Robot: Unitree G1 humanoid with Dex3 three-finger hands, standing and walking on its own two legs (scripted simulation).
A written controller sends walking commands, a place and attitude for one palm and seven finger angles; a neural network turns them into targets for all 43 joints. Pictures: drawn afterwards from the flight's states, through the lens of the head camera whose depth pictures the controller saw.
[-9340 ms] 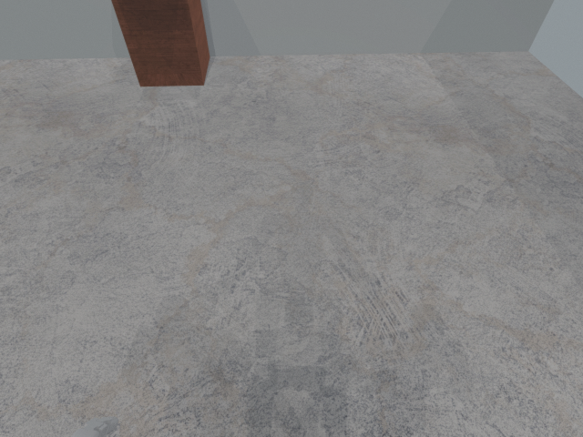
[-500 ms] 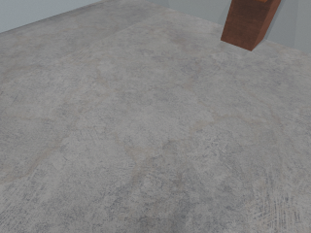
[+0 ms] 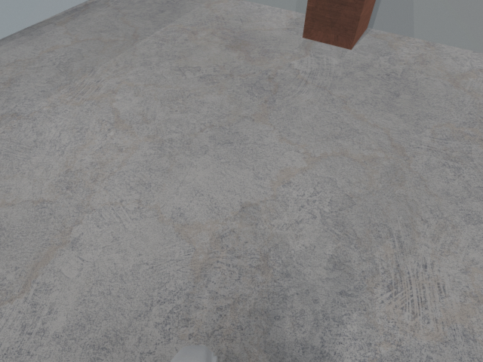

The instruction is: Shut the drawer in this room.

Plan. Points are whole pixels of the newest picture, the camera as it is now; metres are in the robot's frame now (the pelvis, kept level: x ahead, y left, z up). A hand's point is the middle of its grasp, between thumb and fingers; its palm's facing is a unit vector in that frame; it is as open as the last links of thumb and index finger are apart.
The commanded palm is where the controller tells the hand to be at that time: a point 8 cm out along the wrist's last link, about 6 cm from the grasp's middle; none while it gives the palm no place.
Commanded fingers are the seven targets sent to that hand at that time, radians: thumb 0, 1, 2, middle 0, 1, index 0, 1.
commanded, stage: turn or walk to find it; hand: left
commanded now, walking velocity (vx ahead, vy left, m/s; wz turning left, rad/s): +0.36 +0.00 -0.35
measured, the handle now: out of the picture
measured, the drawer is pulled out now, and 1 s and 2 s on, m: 0.28 0.28 0.28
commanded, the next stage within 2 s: stand and wait in 0.38 s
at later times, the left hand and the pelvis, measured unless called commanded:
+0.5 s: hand out of the picture +0.13 +0.26 -0.18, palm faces +0.06 -0.99 -0.16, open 7.4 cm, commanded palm none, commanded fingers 0.00 0.90 0.90 -0.20 -0.30 -0.20 -0.30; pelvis +0.10 +0.09 +0.00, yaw +1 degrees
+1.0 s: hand (133, 355) +0.15 +0.23 -0.18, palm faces +0.05 -0.98 -0.20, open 7.4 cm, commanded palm none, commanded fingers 0.00 0.90 0.90 -0.20 -0.30 -0.20 -0.30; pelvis +0.14 +0.05 +0.00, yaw +2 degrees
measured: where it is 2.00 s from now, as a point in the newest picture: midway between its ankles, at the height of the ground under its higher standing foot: outside the picture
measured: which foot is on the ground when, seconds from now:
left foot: up 0.00-0.24, down 0.26-1.00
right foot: down 0.00-0.26, up 0.28-0.66, down 0.68-1.00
